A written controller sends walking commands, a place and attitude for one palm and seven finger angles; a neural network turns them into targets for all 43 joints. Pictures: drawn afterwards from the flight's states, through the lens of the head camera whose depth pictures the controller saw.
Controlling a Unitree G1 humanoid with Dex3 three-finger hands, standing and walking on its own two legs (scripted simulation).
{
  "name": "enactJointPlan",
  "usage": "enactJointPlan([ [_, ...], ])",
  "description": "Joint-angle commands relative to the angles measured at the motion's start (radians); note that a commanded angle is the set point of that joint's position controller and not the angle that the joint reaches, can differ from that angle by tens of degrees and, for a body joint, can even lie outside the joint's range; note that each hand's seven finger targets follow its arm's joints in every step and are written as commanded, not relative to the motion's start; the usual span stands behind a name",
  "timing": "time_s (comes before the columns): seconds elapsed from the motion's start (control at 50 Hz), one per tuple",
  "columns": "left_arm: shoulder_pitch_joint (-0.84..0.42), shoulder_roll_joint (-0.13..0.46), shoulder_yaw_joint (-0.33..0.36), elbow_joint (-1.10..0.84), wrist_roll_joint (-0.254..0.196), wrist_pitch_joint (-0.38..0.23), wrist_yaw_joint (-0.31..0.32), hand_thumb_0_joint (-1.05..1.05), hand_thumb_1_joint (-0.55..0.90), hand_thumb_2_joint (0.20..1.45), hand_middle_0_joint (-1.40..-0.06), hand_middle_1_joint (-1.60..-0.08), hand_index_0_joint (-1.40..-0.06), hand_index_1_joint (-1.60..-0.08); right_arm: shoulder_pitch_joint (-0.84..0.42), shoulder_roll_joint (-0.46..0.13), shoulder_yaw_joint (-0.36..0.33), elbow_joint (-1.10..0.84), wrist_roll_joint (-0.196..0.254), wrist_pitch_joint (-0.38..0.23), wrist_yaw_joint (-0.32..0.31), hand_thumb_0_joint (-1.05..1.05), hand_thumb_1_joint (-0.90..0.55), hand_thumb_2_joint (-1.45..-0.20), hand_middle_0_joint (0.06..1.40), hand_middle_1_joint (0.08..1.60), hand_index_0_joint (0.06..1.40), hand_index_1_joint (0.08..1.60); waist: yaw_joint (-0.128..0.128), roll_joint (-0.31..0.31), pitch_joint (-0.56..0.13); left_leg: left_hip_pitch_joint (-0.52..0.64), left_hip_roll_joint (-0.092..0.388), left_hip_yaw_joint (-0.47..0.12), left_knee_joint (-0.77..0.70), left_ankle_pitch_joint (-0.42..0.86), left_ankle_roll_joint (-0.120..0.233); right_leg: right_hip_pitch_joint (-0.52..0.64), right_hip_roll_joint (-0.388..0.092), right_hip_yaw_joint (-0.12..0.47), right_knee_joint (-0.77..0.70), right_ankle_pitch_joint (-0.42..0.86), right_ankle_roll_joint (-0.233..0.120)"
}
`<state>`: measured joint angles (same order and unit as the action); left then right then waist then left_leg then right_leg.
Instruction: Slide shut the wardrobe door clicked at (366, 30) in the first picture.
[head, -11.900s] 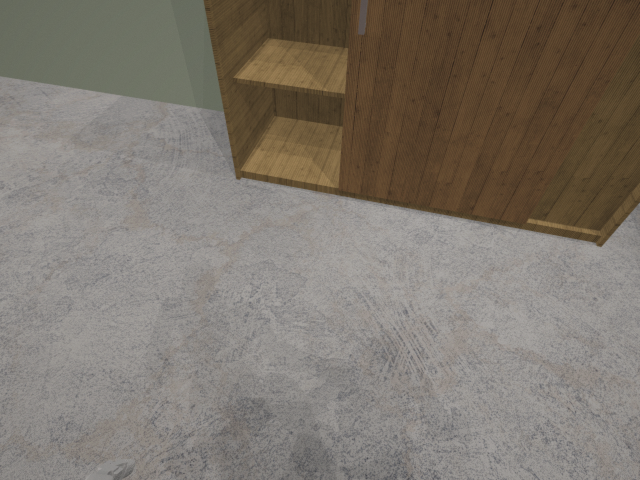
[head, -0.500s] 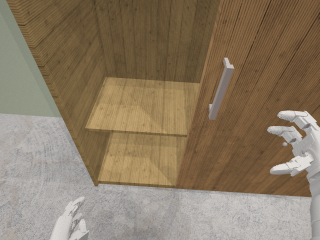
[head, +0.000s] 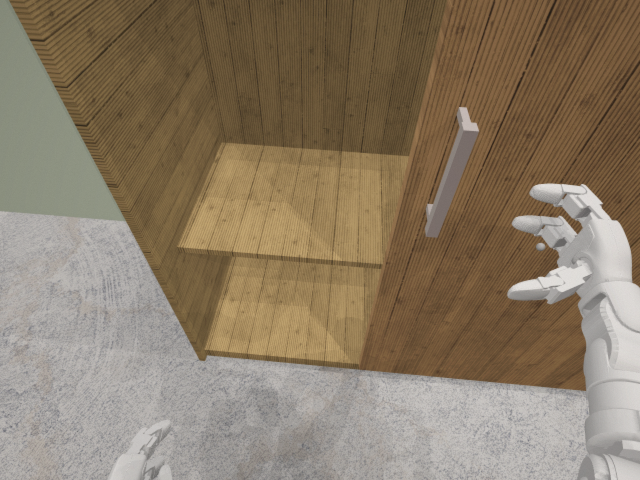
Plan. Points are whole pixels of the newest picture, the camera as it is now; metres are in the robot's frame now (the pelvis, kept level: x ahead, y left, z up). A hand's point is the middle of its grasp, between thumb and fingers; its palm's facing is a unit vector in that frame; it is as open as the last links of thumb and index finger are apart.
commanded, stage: move the hooked fingers beside the handle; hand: right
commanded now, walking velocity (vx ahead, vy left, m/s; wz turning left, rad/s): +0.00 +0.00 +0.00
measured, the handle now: (446, 177) +0.52 -0.13 +0.11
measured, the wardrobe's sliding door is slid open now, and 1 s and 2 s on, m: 0.50 0.50 0.50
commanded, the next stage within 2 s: feel for the door with the fingertips in 1.46 s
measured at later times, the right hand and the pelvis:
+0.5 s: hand (513, 211) +0.45 -0.21 +0.12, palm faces +0.01 +1.00 +0.01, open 14.0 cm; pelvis +0.01 +0.00 +0.00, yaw +1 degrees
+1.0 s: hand (499, 204) +0.47 -0.19 +0.11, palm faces +0.02 +1.00 -0.01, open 14.0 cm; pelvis +0.00 +0.00 -0.01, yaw +2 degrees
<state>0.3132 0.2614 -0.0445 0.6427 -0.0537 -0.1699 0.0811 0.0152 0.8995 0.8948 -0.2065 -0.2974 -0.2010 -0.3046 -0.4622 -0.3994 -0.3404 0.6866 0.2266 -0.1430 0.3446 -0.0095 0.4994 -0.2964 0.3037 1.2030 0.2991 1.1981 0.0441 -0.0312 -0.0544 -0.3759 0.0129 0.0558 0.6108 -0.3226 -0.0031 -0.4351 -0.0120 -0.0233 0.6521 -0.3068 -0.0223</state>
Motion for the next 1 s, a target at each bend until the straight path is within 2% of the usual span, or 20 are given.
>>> enactJointPlan([
  [0.0, 0.004, 0.155, 0.063, -0.115, 0.001, -0.018, 0.004, 0.0, 0.9, 0.9, -0.2, -0.3, -0.2, -0.3, -0.424, -0.262, -0.057, -0.164, 0.008, -0.08, -0.02, 0.0, 0.5, -0.3, 0.3, 1.2, 0.3, 1.2, 0.009, -0.016, -0.262, 0.015, -0.032, -0.007, -0.063, 0.27, 0.025, 0.187, 0.007, 0.056, -0.075, 0.249, -0.004],
  [0.04, 0.011, 0.154, 0.063, -0.109, 0.002, -0.009, 0.003, 0.0, 0.9, 0.9, -0.2, -0.3, -0.2, -0.3, -0.479, -0.242, -0.036, -0.14, 0.003, -0.087, -0.025, 0.0, 0.5, -0.3, 0.3, 1.2, 0.3, 1.2, 0.019, -0.04, -0.263, -0.014, -0.033, -0.007, -0.06, 0.249, 0.025, 0.198, 0.006, 0.062, -0.072, 0.237, -0.002],
  [0.08, 0.024, 0.158, 0.066, -0.097, 0.005, 0.001, 0.003, 0.0, 0.9, 0.9, -0.2, -0.3, -0.2, -0.3, -0.523, -0.252, -0.037, -0.121, -0.002, -0.1, -0.033, 0.0, 0.5, -0.3, 0.3, 1.2, 0.3, 1.2, 0.026, -0.008, -0.28, -0.007, -0.034, -0.009, -0.06, 0.258, 0.026, 0.197, 0.005, 0.06, -0.06, 0.248, -0.006],
  [0.12, 0.031, 0.154, 0.067, -0.099, 0.005, 0.007, -0.002, 0.0, 0.9, 0.9, -0.2, -0.3, -0.2, -0.3, -0.562, -0.23, -0.011, -0.125, -0.01, -0.114, -0.039, 0.0, 0.5, -0.3, 0.3, 1.2, 0.3, 1.2, 0.031, -0.064, -0.321, -0.011, -0.032, -0.011, -0.05, 0.279, 0.025, 0.227, 0.007, 0.059, -0.055, 0.274, -0.002],
  [0.18, 0.051, 0.163, 0.071, -0.085, 0.01, 0.025, -0.005, 0.0, 0.9, 0.9, -0.2, -0.3, -0.2, -0.3, -0.527, -0.284, -0.068, -0.051, -0.013, -0.123, -0.051, 0.0, 0.5, -0.3, 0.3, 1.2, 0.3, 1.2, 0.02, 0.011, -0.318, 0.021, -0.035, -0.015, -0.05, 0.311, 0.025, 0.186, 0.006, 0.053, -0.045, 0.288, -0.008],
  [0.24, 0.057, 0.162, 0.07, -0.086, 0.008, 0.04, -0.011, 0.0, 0.9, 0.9, -0.2, -0.3, -0.2, -0.3, -0.56, -0.282, -0.056, -0.006, -0.023, -0.126, -0.046, 0.0, 0.5, -0.3, 0.3, 1.2, 0.3, 1.2, 0.03, -0.028, -0.3, 0.007, -0.031, -0.017, -0.042, 0.323, 0.023, 0.162, 0.009, 0.044, -0.043, 0.282, -0.006],
  [0.3, 0.072, 0.168, 0.075, -0.088, 0.009, 0.057, -0.01, 0.0, 0.9, 0.9, -0.2, -0.3, -0.2, -0.3, -0.593, -0.329, -0.086, 0.013, -0.031, -0.143, -0.046, 0.0, 0.5, -0.3, 0.3, 1.2, 0.3, 1.2, 0.032, -0.007, -0.319, 0.018, -0.033, -0.022, -0.036, 0.338, 0.022, 0.148, 0.007, 0.041, -0.034, 0.289, -0.011],
  [0.36, 0.077, 0.161, 0.078, -0.083, 0.01, 0.06, -0.012, 0.0, 0.9, 0.9, -0.2, -0.3, -0.2, -0.3, -0.653, -0.274, -0.037, -0.013, -0.031, -0.168, -0.045, 0.0, 0.5, -0.3, 0.3, 1.2, 0.3, 1.2, 0.048, -0.086, -0.351, -0.03, -0.037, -0.02, -0.031, 0.315, 0.025, 0.211, 0.003, 0.05, -0.026, 0.31, -0.004],
  [0.4, 0.093, 0.167, 0.078, -0.07, 0.011, 0.068, -0.014, 0.0, 0.9, 0.9, -0.2, -0.3, -0.2, -0.3, -0.658, -0.273, -0.04, 0.051, -0.029, -0.165, -0.048, 0.0, 0.5, -0.3, 0.3, 1.2, 0.3, 1.2, 0.059, -0.017, -0.323, -0.032, -0.04, -0.018, -0.035, 0.313, 0.022, 0.174, 0.001, 0.05, -0.023, 0.289, -0.008],
  [0.44, 0.106, 0.175, 0.081, -0.058, 0.013, 0.075, -0.013, 0.0, 0.9, 0.9, -0.2, -0.3, -0.2, -0.3, -0.676, -0.3, -0.063, 0.101, -0.03, -0.162, -0.05, 0.0, 0.5, -0.3, 0.3, 1.2, 0.3, 1.2, 0.059, -0.006, -0.323, -0.036, -0.038, -0.021, -0.033, 0.312, 0.019, 0.153, 0.004, 0.044, -0.02, 0.272, -0.01],
  [0.5, 0.113, 0.17, 0.079, -0.063, 0.016, 0.086, -0.018, 0.0, 0.9, 0.9, -0.2, -0.3, -0.2, -0.3, -0.707, -0.306, -0.054, 0.103, -0.052, -0.173, -0.055, 0.0, 0.5, -0.3, 0.3, 1.2, 0.3, 1.2, 0.061, -0.053, -0.351, -0.036, -0.036, -0.026, -0.023, 0.321, 0.021, 0.158, 0.007, 0.041, -0.01, 0.288, -0.011],
  [0.54, 0.12, 0.169, 0.082, -0.058, 0.018, 0.089, -0.021, 0.0, 0.9, 0.9, -0.2, -0.3, -0.2, -0.3, -0.736, -0.286, -0.044, 0.112, -0.052, -0.184, -0.062, 0.0, 0.5, -0.3, 0.3, 1.2, 0.3, 1.2, 0.067, -0.047, -0.345, -0.056, -0.039, -0.022, -0.021, 0.313, 0.021, 0.163, 0.004, 0.045, -0.006, 0.29, -0.009],
  [0.58, 0.133, 0.179, 0.081, -0.05, 0.022, 0.099, -0.02, 0.0, 0.9, 0.9, -0.2, -0.3, -0.2, -0.3, -0.736, -0.344, -0.091, 0.16, -0.051, -0.188, -0.068, 0.0, 0.5, -0.3, 0.3, 1.2, 0.3, 1.2, 0.065, 0.001, -0.341, -0.031, -0.039, -0.028, -0.021, 0.323, 0.02, 0.119, 0.004, 0.041, 0.0, 0.28, -0.014],
  [0.68, 0.149, 0.177, 0.08, -0.052, 0.024, 0.112, -0.021, 0.0, 0.9, 0.9, -0.2, -0.3, -0.2, -0.3, -0.795, -0.356, -0.078, 0.197, -0.078, -0.206, -0.072, 0.0, 0.5, -0.3, 0.3, 1.2, 0.3, 1.2, 0.078, -0.032, -0.346, -0.06, -0.039, -0.032, -0.01, 0.299, 0.02, 0.104, 0.003, 0.04, 0.01, 0.26, -0.015],
  [0.74, 0.148, 0.169, 0.087, -0.065, 0.026, 0.112, -0.028, 0.0, 0.9, 0.9, -0.2, -0.3, -0.2, -0.3, -0.761, -0.312, -0.066, 0.126, -0.069, -0.225, -0.072, 0.0, 0.5, -0.3, 0.3, 1.2, 0.3, 1.2, 0.062, -0.098, -0.442, -0.064, -0.044, -0.023, 0.008, 0.335, 0.024, 0.2, -0.003, 0.05, 0.017, 0.347, -0.003],
  [0.76, 0.145, 0.167, 0.089, -0.067, 0.024, 0.114, -0.031, 0.0, 0.9, 0.9, -0.2, -0.3, -0.2, -0.3, -0.74, -0.281, -0.049, 0.128, -0.062, -0.221, -0.069, 0.0, 0.5, -0.3, 0.3, 1.2, 0.3, 1.2, 0.065, -0.102, -0.426, -0.079, -0.046, -0.021, 0.004, 0.334, 0.023, 0.207, -0.006, 0.047, 0.019, 0.356, -0.002],
  [0.78, 0.152, 0.169, 0.089, -0.063, 0.027, 0.118, -0.032, 0.0, 0.9, 0.9, -0.2, -0.3, -0.2, -0.3, -0.732, -0.282, -0.058, 0.128, -0.052, -0.219, -0.073, 0.0, 0.5, -0.3, 0.3, 1.2, 0.3, 1.2, 0.068, -0.026, -0.422, -0.053, -0.048, -0.02, 0.0, 0.353, 0.021, 0.181, -0.006, 0.048, 0.021, 0.362, -0.009],
  [0.88, 0.147, 0.176, 0.085, -0.065, 0.021, 0.132, -0.026, 0.0, 0.9, 0.9, -0.2, -0.3, -0.2, -0.3, -0.742, -0.346, -0.089, 0.152, -0.072, -0.198, -0.09, 0.0, 0.5, -0.3, 0.3, 1.2, 0.3, 1.2, 0.066, -0.014, -0.328, -0.055, -0.043, -0.024, -0.009, 0.3, 0.02, 0.094, -0.002, 0.037, 0.002, 0.263, -0.015],
  [0.92, 0.138, 0.165, 0.086, -0.074, 0.022, 0.129, -0.028, 0.0, 0.9, 0.9, -0.2, -0.3, -0.2, -0.3, -0.771, -0.292, -0.048, 0.093, -0.077, -0.211, -0.097, 0.0, 0.5, -0.3, 0.3, 1.2, 0.3, 1.2, 0.073, -0.081, -0.372, -0.079, -0.045, -0.025, -0.005, 0.296, 0.02, 0.158, -0.002, 0.04, 0.003, 0.281, -0.011],
  [0.98, 0.137, 0.163, 0.089, -0.07, 0.024, 0.124, -0.03, 0.0, 0.9, 0.9, -0.2, -0.3, -0.2, -0.3, -0.763, -0.274, -0.046, 0.057, -0.062, -0.225, -0.104, 0.0, 0.5, -0.3, 0.3, 1.2, 0.3, 1.2, 0.072, -0.06, -0.405, -0.069, -0.049, -0.022, -0.004, 0.309, 0.023, 0.198, -0.008, 0.05, 0.01, 0.323, -0.007],
])
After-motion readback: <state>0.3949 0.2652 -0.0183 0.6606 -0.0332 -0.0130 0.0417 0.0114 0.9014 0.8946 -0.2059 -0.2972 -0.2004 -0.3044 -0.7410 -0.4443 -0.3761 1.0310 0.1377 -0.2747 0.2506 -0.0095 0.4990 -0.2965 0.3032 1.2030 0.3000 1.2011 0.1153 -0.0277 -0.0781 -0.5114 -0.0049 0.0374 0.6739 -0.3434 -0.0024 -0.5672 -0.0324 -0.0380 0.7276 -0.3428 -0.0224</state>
